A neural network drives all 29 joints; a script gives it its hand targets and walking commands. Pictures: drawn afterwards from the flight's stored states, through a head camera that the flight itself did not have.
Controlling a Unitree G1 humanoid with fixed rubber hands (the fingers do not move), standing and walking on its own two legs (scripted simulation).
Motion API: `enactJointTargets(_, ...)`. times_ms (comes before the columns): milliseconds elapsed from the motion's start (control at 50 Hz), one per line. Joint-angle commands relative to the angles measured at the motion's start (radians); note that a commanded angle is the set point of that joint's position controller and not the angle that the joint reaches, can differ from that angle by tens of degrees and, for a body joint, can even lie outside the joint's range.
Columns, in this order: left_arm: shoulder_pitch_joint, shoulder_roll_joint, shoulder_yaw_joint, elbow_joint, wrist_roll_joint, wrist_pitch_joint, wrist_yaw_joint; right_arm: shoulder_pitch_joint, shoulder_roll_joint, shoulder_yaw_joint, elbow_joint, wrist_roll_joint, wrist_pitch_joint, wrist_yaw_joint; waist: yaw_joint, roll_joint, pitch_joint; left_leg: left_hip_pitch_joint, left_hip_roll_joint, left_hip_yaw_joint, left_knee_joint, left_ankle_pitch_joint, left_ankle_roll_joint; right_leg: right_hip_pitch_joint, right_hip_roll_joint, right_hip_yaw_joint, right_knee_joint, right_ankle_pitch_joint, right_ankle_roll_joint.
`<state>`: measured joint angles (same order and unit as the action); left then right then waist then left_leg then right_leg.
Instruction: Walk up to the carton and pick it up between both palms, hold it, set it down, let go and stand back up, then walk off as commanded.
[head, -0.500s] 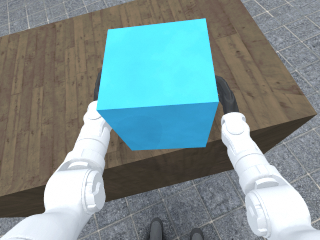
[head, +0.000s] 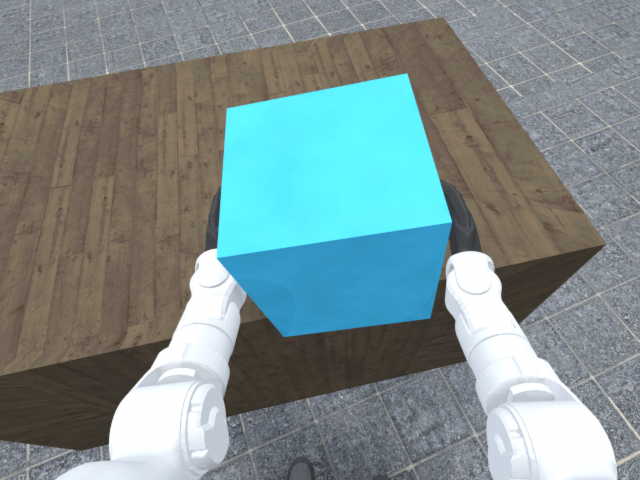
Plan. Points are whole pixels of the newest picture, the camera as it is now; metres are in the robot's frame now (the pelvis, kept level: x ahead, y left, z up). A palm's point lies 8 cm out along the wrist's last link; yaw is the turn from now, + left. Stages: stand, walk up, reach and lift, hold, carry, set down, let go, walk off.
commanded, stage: reach and lift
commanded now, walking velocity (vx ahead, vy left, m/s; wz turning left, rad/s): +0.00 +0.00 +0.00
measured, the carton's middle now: (337, 222) +0.43 +0.03 +0.04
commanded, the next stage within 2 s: none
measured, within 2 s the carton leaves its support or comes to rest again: neither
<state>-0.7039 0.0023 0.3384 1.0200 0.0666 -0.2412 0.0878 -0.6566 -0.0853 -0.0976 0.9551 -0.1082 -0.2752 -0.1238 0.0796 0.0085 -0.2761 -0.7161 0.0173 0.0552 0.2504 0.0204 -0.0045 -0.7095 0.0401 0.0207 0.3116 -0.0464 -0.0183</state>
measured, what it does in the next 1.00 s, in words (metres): stands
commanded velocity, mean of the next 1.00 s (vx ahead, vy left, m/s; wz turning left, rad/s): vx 0.00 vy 0.00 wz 0.00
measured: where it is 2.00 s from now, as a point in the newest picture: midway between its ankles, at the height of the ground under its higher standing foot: outside the picture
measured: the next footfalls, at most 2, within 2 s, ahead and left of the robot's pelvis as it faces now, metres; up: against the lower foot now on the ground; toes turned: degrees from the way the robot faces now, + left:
none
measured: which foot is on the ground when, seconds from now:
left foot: down 0.00-1.00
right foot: down 0.00-1.00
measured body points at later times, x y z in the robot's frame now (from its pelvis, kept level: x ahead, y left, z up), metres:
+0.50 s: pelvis +0.00 +0.01 +0.00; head +0.06 +0.00 +0.45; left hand +0.41 +0.19 +0.04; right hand +0.42 -0.12 +0.03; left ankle +0.05 +0.12 -0.73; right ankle +0.03 -0.10 -0.73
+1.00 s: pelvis +0.02 +0.01 +0.01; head +0.06 +0.01 +0.45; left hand +0.40 +0.21 +0.03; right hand +0.43 -0.10 +0.03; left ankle +0.05 +0.12 -0.73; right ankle +0.03 -0.10 -0.73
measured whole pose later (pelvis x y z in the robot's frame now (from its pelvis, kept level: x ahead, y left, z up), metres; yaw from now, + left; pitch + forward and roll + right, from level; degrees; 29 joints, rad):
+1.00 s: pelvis +0.02 +0.01 +0.01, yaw +0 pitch +15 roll -1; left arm -0.69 0.03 0.32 1.20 0.10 -0.27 0.13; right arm -0.65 -0.03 -0.14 1.10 -0.16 -0.21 -0.14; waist 0.08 0.02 -0.19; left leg -0.53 0.03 0.05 0.39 -0.11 0.01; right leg -0.47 0.04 0.01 0.33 -0.12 -0.01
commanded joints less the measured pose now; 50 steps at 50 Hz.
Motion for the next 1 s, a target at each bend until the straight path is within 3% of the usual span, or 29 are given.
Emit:
enactJointTargets(0, -0.513, -0.153, -0.136, -0.166, 0.187, 0.001, -0.038, -0.540, 0.246, -0.031, -0.221, -0.165, 0.016, 0.110, -0.040, -0.021, -0.480, 0.426, 0.101, 0.042, 0.073, -0.274, 0.052, 0.662, -0.009, -0.022, 0.044, -0.124, 0.057)
enactJointTargets(20, -0.553, -0.127, -0.137, -0.167, 0.189, 0.004, -0.030, -0.561, 0.210, -0.064, -0.215, -0.180, 0.026, 0.102, -0.067, 0.005, -0.459, 0.408, 0.106, 0.035, 0.063, -0.300, 0.047, 0.682, -0.006, -0.031, 0.052, -0.135, 0.056)
enactJointTargets(40, -0.601, -0.101, -0.120, -0.180, 0.176, 0.013, -0.018, -0.601, 0.187, -0.081, -0.220, -0.183, 0.041, 0.104, -0.042, 0.006, -0.454, 0.392, 0.103, 0.044, 0.065, -0.308, 0.045, 0.669, -0.010, -0.027, 0.059, -0.165, 0.057)
enactJointTargets(80, -0.622, -0.128, -0.115, -0.115, 0.166, 0.027, -0.019, -0.611, 0.226, -0.074, -0.185, -0.180, 0.061, 0.113, -0.033, -0.015, -0.400, 0.446, 0.088, 0.027, 0.095, -0.318, 0.039, 0.577, -0.034, -0.016, 0.037, -0.268, 0.037)
enactJointTargets(100, -0.610, -0.144, -0.098, -0.144, 0.166, 0.034, -0.019, -0.611, 0.249, -0.059, -0.211, -0.174, 0.063, 0.119, -0.015, -0.028, -0.410, 0.488, 0.085, 0.022, 0.108, -0.305, 0.036, 0.562, -0.039, -0.016, 0.034, -0.278, 0.028)
enactJointTargets(120, -0.656, -0.143, -0.123, -0.139, 0.161, 0.040, -0.009, -0.634, 0.219, -0.083, -0.187, -0.179, 0.064, 0.116, -0.039, -0.004, -0.404, 0.513, 0.093, 0.000, 0.112, -0.336, 0.024, 0.510, -0.040, -0.022, 0.036, -0.305, 0.019)
enactJointTargets(140, -0.697, -0.162, -0.143, -0.177, 0.142, 0.051, -0.001, -0.694, 0.213, -0.092, -0.221, -0.172, 0.064, 0.122, -0.041, 0.008, -0.456, 0.513, 0.104, -0.005, 0.112, -0.325, 0.017, 0.494, -0.024, -0.041, 0.060, -0.282, 0.012)
enactJointTargets(160, -0.691, -0.136, -0.129, -0.164, 0.146, 0.054, 0.012, -0.689, 0.198, -0.098, -0.211, -0.175, 0.072, 0.119, -0.030, 0.015, -0.446, 0.486, 0.108, -0.006, 0.113, -0.351, 0.021, 0.504, -0.028, -0.029, 0.058, -0.301, 0.012)
enactJointTargets(200, -0.674, -0.118, -0.163, -0.180, 0.119, 0.062, 0.029, -0.681, 0.178, -0.072, -0.207, -0.150, 0.070, 0.111, -0.036, 0.022, -0.469, 0.547, 0.097, 0.001, 0.127, -0.260, -0.006, 0.466, -0.023, -0.034, 0.043, -0.263, 0.005)
enactJointTargets(220, -0.693, -0.109, -0.152, -0.148, 0.114, 0.064, 0.029, -0.721, 0.190, -0.074, -0.206, -0.151, 0.080, 0.112, -0.012, 0.003, -0.454, 0.504, 0.091, 0.010, 0.136, -0.292, -0.001, 0.449, -0.035, -0.021, 0.045, -0.327, 0.008)
enactJointTargets(240, -0.671, -0.102, -0.154, -0.160, 0.105, 0.063, 0.037, -0.702, 0.196, -0.054, -0.221, -0.140, 0.077, 0.109, -0.004, -0.013, -0.474, 0.549, 0.089, 0.012, 0.148, -0.227, -0.009, 0.443, -0.041, -0.015, 0.035, -0.289, 0.002)
enactJointTargets(280, -0.709, -0.109, -0.179, -0.178, 0.085, 0.081, 0.048, -0.755, 0.176, -0.073, -0.224, -0.128, 0.085, 0.102, -0.013, 0.009, -0.488, 0.524, 0.087, 0.017, 0.149, -0.218, -0.022, 0.432, -0.033, -0.023, 0.051, -0.284, 0.005)
enactJointTargets(340, -0.610, -0.098, -0.188, -0.138, 0.090, 0.079, 0.043, -0.651, 0.203, -0.018, -0.219, -0.123, 0.079, 0.091, -0.013, -0.005, -0.535, 0.534, 0.072, 0.050, 0.148, -0.130, -0.045, 0.499, -0.029, -0.012, 0.034, -0.149, 0.007)
enactJointTargets(380, -0.663, -0.148, -0.206, -0.170, 0.088, 0.083, 0.034, -0.722, 0.243, -0.011, -0.263, -0.119, 0.075, 0.096, -0.016, -0.001, -0.560, 0.506, 0.066, 0.050, 0.162, -0.103, -0.048, 0.512, -0.030, -0.012, 0.052, -0.126, 0.009)
enactJointTargets(440, -0.602, -0.251, -0.206, -0.213, 0.120, 0.058, -0.013, -0.665, 0.401, 0.069, -0.349, -0.115, 0.057, 0.116, 0.011, -0.048, -0.615, 0.545, 0.045, 0.067, 0.177, 0.036, -0.046, 0.642, -0.062, 0.012, 0.072, 0.043, 0.030)
enactJointTargets(460, -0.654, -0.309, -0.214, -0.152, 0.137, 0.052, -0.046, -0.704, 0.459, 0.072, -0.317, -0.137, 0.057, 0.125, -0.022, -0.068, -0.572, 0.509, 0.035, 0.071, 0.177, 0.026, -0.038, 0.680, -0.071, 0.010, 0.077, 0.071, 0.037)
enactJointTargets(500, -0.605, -0.395, -0.258, -0.141, 0.146, 0.026, -0.074, -0.668, 0.547, 0.138, -0.339, -0.115, 0.033, 0.144, -0.016, -0.044, -0.649, 0.543, 0.037, 0.058, 0.192, 0.094, -0.043, 0.734, -0.069, 0.011, 0.094, 0.189, 0.036)
enactJointTargets(540, -0.557, -0.424, -0.286, -0.103, 0.160, -0.015, -0.097, -0.632, 0.578, 0.190, -0.303, -0.083, 0.015, 0.147, -0.033, -0.028, -0.669, 0.539, 0.039, 0.037, 0.191, 0.153, -0.046, 0.828, -0.068, 0.014, 0.119, 0.350, 0.049)
enactJointTargets(620, -0.401, -0.423, -0.251, 0.079, 0.216, -0.081, -0.136, -0.496, 0.643, 0.275, -0.189, -0.078, -0.014, 0.141, -0.038, -0.042, -0.571, 0.464, 0.037, 0.013, 0.147, 0.145, -0.029, 0.976, -0.081, 0.032, 0.131, 0.558, 0.078)
enactJointTargets(640, -0.355, -0.430, -0.263, 0.068, 0.215, -0.088, -0.138, -0.456, 0.636, 0.292, -0.187, -0.064, -0.025, 0.140, -0.045, -0.027, -0.537, 0.459, 0.043, 0.001, 0.134, 0.174, -0.032, 0.997, -0.077, 0.021, 0.138, 0.619, 0.088)
enactJointTargets(700, -0.334, -0.436, -0.254, 0.075, 0.213, -0.107, -0.146, -0.445, 0.644, 0.298, -0.143, -0.058, -0.056, 0.134, -0.036, -0.024, -0.437, 0.439, 0.045, -0.007, 0.117, 0.177, -0.028, 0.987, -0.072, 0.012, 0.128, 0.598, 0.093)
enactJointTargets(720, -0.370, -0.431, -0.248, 0.122, 0.224, -0.105, -0.145, -0.464, 0.625, 0.255, -0.059, -0.079, -0.051, 0.140, -0.045, -0.005, -0.387, 0.429, 0.050, -0.009, 0.115, 0.150, -0.031, 0.934, -0.073, 0.008, 0.120, 0.509, 0.087)
enactJointTargets(760, -0.393, -0.429, -0.236, 0.166, 0.214, -0.107, -0.149, -0.498, 0.640, 0.267, -0.059, -0.084, -0.052, 0.139, -0.030, -0.028, -0.344, 0.430, 0.051, -0.005, 0.094, 0.116, -0.029, 0.904, -0.072, 0.010, 0.093, 0.465, 0.086)
enactJointTargets(800, -0.454, -0.452, -0.287, 0.174, 0.188, -0.111, -0.144, -0.546, 0.624, 0.232, -0.027, -0.089, -0.065, 0.143, -0.054, -0.001, -0.354, 0.478, 0.060, -0.013, 0.093, 0.106, -0.044, 0.813, -0.048, -0.009, 0.065, 0.340, 0.063)
enactJointTargets(840, -0.501, -0.479, -0.356, 0.080, 0.152, -0.116, -0.125, -0.585, 0.610, 0.234, -0.070, -0.054, -0.072, 0.136, -0.059, 0.035, -0.404, 0.525, 0.070, -0.015, 0.121, 0.177, -0.065, 0.766, -0.029, -0.012, 0.065, 0.330, 0.050)
enactJointTargets(860, -0.514, -0.498, -0.373, 0.066, 0.134, -0.118, -0.121, -0.589, 0.640, 0.260, -0.109, -0.042, -0.069, 0.133, -0.054, 0.023, -0.441, 0.565, 0.067, -0.017, 0.135, 0.214, -0.068, 0.768, -0.027, -0.009, 0.058, 0.347, 0.050)
enactJointTargets(880, -0.563, -0.512, -0.419, 0.016, 0.104, -0.121, -0.112, -0.633, 0.632, 0.248, -0.129, -0.036, -0.077, 0.126, -0.072, 0.057, -0.483, 0.581, 0.068, -0.022, 0.155, 0.230, -0.079, 0.723, -0.023, -0.006, 0.061, 0.341, 0.041)
enactJointTargets(960, -0.622, -0.501, -0.531, -0.152, 0.040, -0.109, -0.079, -0.680, 0.611, 0.296, -0.271, 0.022, -0.069, 0.112, -0.071, 0.073, -0.675, 0.651, 0.069, -0.015, 0.210, 0.294, -0.097, 0.622, -0.006, 0.010, 0.053, 0.357, 0.032)
enactJointTargets(980, -0.588, -0.496, -0.536, -0.146, 0.036, -0.107, -0.080, -0.651, 0.610, 0.325, -0.301, 0.039, -0.061, 0.109, -0.066, 0.052, -0.699, 0.657, 0.065, -0.014, 0.215, 0.284, -0.090, 0.639, -0.008, 0.009, 0.053, 0.391, 0.035)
